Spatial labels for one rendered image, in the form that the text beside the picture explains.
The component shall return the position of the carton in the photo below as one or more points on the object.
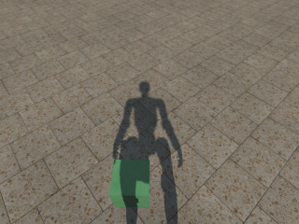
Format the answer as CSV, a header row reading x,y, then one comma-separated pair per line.
x,y
130,183

